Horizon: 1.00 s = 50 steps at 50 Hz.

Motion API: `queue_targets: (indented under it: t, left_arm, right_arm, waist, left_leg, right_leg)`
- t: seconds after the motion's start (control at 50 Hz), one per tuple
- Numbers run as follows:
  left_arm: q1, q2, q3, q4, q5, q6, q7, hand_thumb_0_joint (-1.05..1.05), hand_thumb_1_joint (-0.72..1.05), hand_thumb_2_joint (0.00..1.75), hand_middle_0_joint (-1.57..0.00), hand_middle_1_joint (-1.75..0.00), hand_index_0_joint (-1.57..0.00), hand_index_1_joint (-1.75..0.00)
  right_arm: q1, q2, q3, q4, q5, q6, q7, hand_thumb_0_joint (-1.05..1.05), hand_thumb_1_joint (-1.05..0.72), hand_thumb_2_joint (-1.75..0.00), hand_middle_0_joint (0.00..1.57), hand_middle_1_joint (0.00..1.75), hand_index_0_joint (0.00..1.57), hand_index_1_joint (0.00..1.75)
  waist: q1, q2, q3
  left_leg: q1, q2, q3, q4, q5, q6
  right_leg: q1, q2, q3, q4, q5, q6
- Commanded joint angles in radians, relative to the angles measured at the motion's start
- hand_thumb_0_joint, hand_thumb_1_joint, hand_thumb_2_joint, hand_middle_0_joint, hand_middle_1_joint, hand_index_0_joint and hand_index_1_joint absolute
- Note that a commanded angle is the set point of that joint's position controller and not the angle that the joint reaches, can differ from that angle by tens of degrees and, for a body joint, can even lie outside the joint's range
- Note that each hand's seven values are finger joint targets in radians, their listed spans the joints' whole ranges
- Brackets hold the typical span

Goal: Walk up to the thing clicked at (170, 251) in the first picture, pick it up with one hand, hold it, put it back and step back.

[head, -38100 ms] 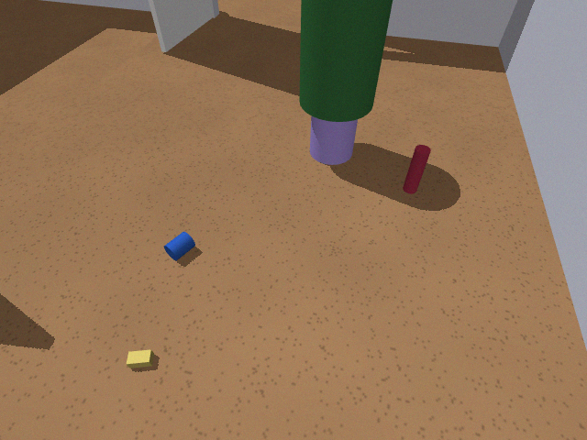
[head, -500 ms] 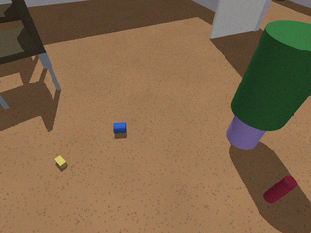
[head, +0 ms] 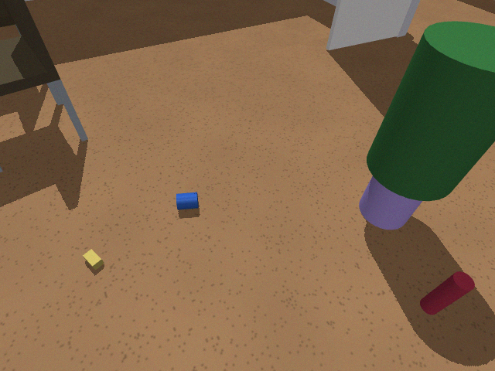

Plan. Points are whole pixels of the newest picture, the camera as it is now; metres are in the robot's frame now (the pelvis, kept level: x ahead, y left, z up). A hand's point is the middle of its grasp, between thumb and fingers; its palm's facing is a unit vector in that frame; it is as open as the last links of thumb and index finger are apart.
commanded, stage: step back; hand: left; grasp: from above
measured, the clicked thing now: (187, 201) +1.01 +0.26 -0.73
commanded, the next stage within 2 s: stand in 0.38 s
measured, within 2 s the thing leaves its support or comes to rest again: neither
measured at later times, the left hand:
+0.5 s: hand out of the picture +0.17 +0.24 -0.14, palm faces -0.02 -0.95 -0.33, open 7.4 cm
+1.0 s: hand out of the picture +0.07 +0.24 -0.14, palm faces -0.01 -0.94 -0.35, open 7.4 cm
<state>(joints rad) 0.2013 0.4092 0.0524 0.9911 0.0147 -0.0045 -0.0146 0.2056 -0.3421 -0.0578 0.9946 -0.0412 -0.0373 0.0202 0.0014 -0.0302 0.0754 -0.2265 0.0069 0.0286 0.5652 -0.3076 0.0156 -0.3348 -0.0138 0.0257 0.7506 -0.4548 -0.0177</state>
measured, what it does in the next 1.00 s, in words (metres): stands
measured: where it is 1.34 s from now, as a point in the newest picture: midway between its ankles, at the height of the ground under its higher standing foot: outside the picture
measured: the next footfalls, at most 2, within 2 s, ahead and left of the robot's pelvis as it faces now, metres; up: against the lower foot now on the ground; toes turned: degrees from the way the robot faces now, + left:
none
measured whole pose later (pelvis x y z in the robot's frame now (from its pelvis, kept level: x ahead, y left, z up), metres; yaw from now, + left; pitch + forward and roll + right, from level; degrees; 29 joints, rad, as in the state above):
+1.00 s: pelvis +0.01 -0.01 +0.02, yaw +0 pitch -3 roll +0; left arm 0.11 0.35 0.00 1.16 0.01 -0.02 -0.01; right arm 0.09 -0.35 -0.02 1.14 -0.01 -0.01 0.02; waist 0.00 0.01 0.06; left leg -0.08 0.02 0.00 0.31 -0.18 -0.02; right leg -0.13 -0.01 -0.01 0.31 -0.13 0.01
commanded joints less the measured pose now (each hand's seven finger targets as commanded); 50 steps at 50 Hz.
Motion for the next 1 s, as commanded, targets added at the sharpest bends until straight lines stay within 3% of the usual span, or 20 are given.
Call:
queue_targets:
  t: [0.0, 0.02, 0.04, 0.06, 0.08, 0.1, 0.14, 0.16, 0.18, 0.22, 0.26, 0.34, 0.36, 0.42, 0.76, 0.9, 0.98]
  left_arm:
    - [0.004, 0.127, 0.036, -0.047, 0.005, -0.038, 0.018, 0.00, 0.90, 0.90, -0.20, -0.30, -0.20, -0.30]
    - [0.010, 0.143, 0.039, -0.041, 0.009, -0.043, 0.024, 0.00, 0.90, 0.90, -0.20, -0.30, -0.20, -0.30]
    - [0.023, 0.180, 0.051, -0.035, 0.012, -0.049, 0.031, 0.00, 0.90, 0.90, -0.20, -0.30, -0.20, -0.30]
    - [0.019, 0.234, 0.057, -0.043, 0.011, -0.056, 0.036, 0.00, 0.90, 0.90, -0.20, -0.30, -0.20, -0.30]
    - [-0.045, 0.263, 0.056, -0.057, 0.001, -0.053, 0.030, 0.00, 0.90, 0.90, -0.20, -0.30, -0.20, -0.30]
    - [-0.101, 0.242, 0.045, -0.071, 0.003, -0.050, 0.027, 0.00, 0.90, 0.90, -0.20, -0.30, -0.20, -0.30]
    - [-0.169, 0.204, 0.030, -0.080, 0.002, -0.041, 0.028, 0.00, 0.90, 0.90, -0.20, -0.30, -0.20, -0.30]
    - [-0.162, 0.170, 0.021, -0.077, -0.002, -0.038, 0.026, 0.00, 0.90, 0.90, -0.20, -0.30, -0.20, -0.30]
    - [-0.151, 0.166, 0.020, -0.059, -0.005, -0.035, 0.023, 0.00, 0.90, 0.90, -0.20, -0.30, -0.20, -0.30]
    - [-0.152, 0.178, 0.025, -0.039, 0.000, -0.040, 0.025, 0.00, 0.90, 0.90, -0.20, -0.30, -0.20, -0.30]
    - [-0.152, 0.179, 0.028, -0.029, -0.005, -0.039, 0.027, 0.00, 0.90, 0.90, -0.20, -0.30, -0.20, -0.30]
    - [-0.169, 0.167, 0.022, -0.021, -0.006, -0.031, 0.029, 0.00, 0.90, 0.90, -0.20, -0.30, -0.20, -0.30]
    - [-0.166, 0.123, -0.001, 0.010, -0.021, -0.029, 0.027, 0.00, 0.90, 0.90, -0.20, -0.30, -0.20, -0.30]
    - [-0.175, 0.137, -0.003, 0.023, -0.016, -0.029, 0.030, 0.00, 0.90, 0.90, -0.20, -0.30, -0.20, -0.30]
    - [-0.181, 0.150, -0.014, 0.094, -0.003, -0.040, 0.023, 0.00, 0.90, 0.90, -0.20, -0.30, -0.20, -0.30]
    - [-0.157, 0.157, -0.016, 0.102, -0.005, -0.041, 0.022, 0.00, 0.90, 0.90, -0.20, -0.30, -0.20, -0.30]
    - [-0.147, 0.163, -0.015, 0.101, -0.006, -0.041, 0.021, 0.00, 0.90, 0.90, -0.20, -0.30, -0.20, -0.30]
  right_arm:
    - [-0.071, -0.265, -0.055, -0.077, 0.017, -0.010, -0.029, 0.00, -0.90, -0.90, 0.20, 0.30, 0.20, 0.30]
    - [-0.079, -0.242, -0.047, -0.079, 0.026, -0.003, -0.031, 0.00, -0.90, -0.90, 0.20, 0.30, 0.20, 0.30]
    - [-0.073, -0.202, -0.033, -0.084, 0.037, -0.001, -0.034, 0.00, -0.90, -0.90, 0.20, 0.30, 0.20, 0.30]
    - [-0.080, -0.169, -0.022, -0.095, 0.042, 0.000, -0.035, 0.00, -0.90, -0.90, 0.20, 0.30, 0.20, 0.30]
    - [-0.056, -0.180, -0.025, -0.075, 0.038, 0.006, -0.039, 0.00, -0.90, -0.90, 0.20, 0.30, 0.20, 0.30]
    - [-0.027, -0.189, -0.026, -0.047, 0.026, 0.006, -0.041, 0.00, -0.90, -0.90, 0.20, 0.30, 0.20, 0.30]
    - [-0.011, -0.206, -0.031, -0.015, 0.020, -0.001, -0.037, 0.00, -0.90, -0.90, 0.20, 0.30, 0.20, 0.30]
    - [-0.015, -0.225, -0.031, -0.005, 0.016, -0.007, -0.037, 0.00, -0.90, -0.90, 0.20, 0.30, 0.20, 0.30]
    - [-0.070, -0.254, -0.033, -0.007, 0.022, -0.012, -0.033, 0.00, -0.90, -0.90, 0.20, 0.30, 0.20, 0.30]
    - [-0.092, -0.240, -0.024, 0.002, 0.028, -0.016, -0.034, 0.00, -0.90, -0.90, 0.20, 0.30, 0.20, 0.30]
    - [-0.087, -0.229, -0.020, 0.012, 0.029, -0.014, -0.040, 0.00, -0.90, -0.90, 0.20, 0.30, 0.20, 0.30]
    - [-0.124, -0.219, -0.022, 0.021, 0.026, -0.005, -0.043, 0.00, -0.90, -0.90, 0.20, 0.30, 0.20, 0.30]
    - [-0.128, -0.219, -0.007, 0.024, 0.036, -0.005, -0.039, 0.00, -0.90, -0.90, 0.20, 0.30, 0.20, 0.30]
    - [-0.141, -0.221, -0.005, 0.034, 0.039, -0.005, -0.038, 0.00, -0.90, -0.90, 0.20, 0.30, 0.20, 0.30]
    - [-0.191, -0.206, 0.007, 0.069, 0.034, 0.006, -0.021, 0.00, -0.90, -0.90, 0.20, 0.30, 0.20, 0.30]
    - [-0.173, -0.204, 0.008, 0.081, 0.030, 0.007, -0.017, 0.00, -0.90, -0.90, 0.20, 0.30, 0.20, 0.30]
    - [-0.154, -0.208, 0.009, 0.088, 0.030, 0.008, -0.015, 0.00, -0.90, -0.90, 0.20, 0.30, 0.20, 0.30]
  waist:
    - [0.030, 0.193, -0.084]
    - [0.038, 0.151, -0.107]
    - [0.042, 0.063, -0.151]
    - [0.038, -0.037, -0.165]
    - [0.014, -0.074, -0.158]
    - [-0.012, -0.069, -0.141]
    - [-0.034, -0.070, -0.118]
    - [-0.020, -0.037, -0.119]
    - [0.008, -0.003, -0.112]
    - [0.010, -0.013, -0.145]
    - [0.008, 0.027, -0.166]
    - [0.009, 0.049, -0.173]
    - [0.004, 0.076, -0.161]
    - [-0.001, 0.059, -0.164]
    - [-0.006, 0.025, -0.100]
    - [-0.002, 0.011, -0.086]
    - [-0.003, 0.014, -0.086]
  left_leg:
    - [-0.009, 0.201, -0.168, -0.080, 0.460, 0.095]
    - [-0.019, 0.163, -0.126, -0.014, 0.477, 0.061]
    - [-0.097, 0.116, -0.102, 0.054, 0.404, 0.018]
    - [-0.181, 0.044, -0.063, 0.121, 0.205, -0.021]
    - [-0.080, 0.022, -0.032, 0.132, -0.086, -0.027]
    - [-0.032, 0.033, -0.043, 0.075, -0.116, -0.021]
    - [0.046, 0.061, -0.075, -0.078, 0.076, 0.000]
    - [0.059, 0.120, -0.148, -0.150, 0.190, 0.024]
    - [0.022, 0.148, -0.178, -0.143, 0.248, 0.050]
    - [0.047, 0.140, -0.131, -0.098, 0.442, 0.044]
    - [0.048, 0.111, -0.088, -0.078, 0.522, 0.020]
    - [0.066, 0.107, -0.078, -0.102, 0.441, 0.017]
    - [0.083, 0.121, -0.119, -0.157, 0.488, 0.017]
    - [0.135, 0.127, -0.114, -0.175, 0.542, 0.008]
    - [0.147, 0.120, -0.107, -0.309, 0.185, -0.002]
    - [0.141, 0.118, -0.112, -0.314, 0.131, -0.002]
    - [0.123, 0.117, -0.113, -0.313, 0.126, 0.000]
  right_leg:
    - [0.154, 0.015, -0.056, -0.268, 0.211, -0.007]
    - [0.223, 0.008, -0.034, -0.338, 0.328, -0.014]
    - [0.331, -0.061, 0.074, -0.317, 0.491, -0.038]
    - [0.343, -0.197, 0.266, -0.343, 0.491, -0.104]
    - [0.224, -0.305, 0.314, -0.338, 0.510, -0.196]
    - [0.165, -0.298, 0.289, -0.317, 0.509, -0.195]
    - [0.093, -0.194, 0.160, -0.283, 0.460, -0.091]
    - [0.087, -0.134, 0.100, -0.242, 0.462, -0.040]
    - [0.138, -0.077, 0.046, -0.232, 0.422, -0.015]
    - [0.208, -0.083, 0.054, -0.247, 0.516, -0.021]
    - [0.257, -0.094, 0.050, -0.234, 0.624, -0.030]
    - [0.248, -0.100, 0.045, -0.255, 0.583, -0.034]
    - [0.261, -0.107, 0.061, -0.281, 0.627, -0.024]
    - [0.279, -0.103, 0.047, -0.315, 0.652, -0.009]
    - [0.237, -0.116, 0.062, -0.484, 0.405, 0.008]
    - [0.199, -0.118, 0.076, -0.502, 0.313, 0.003]
    - [0.200, -0.115, 0.080, -0.507, 0.308, 0.004]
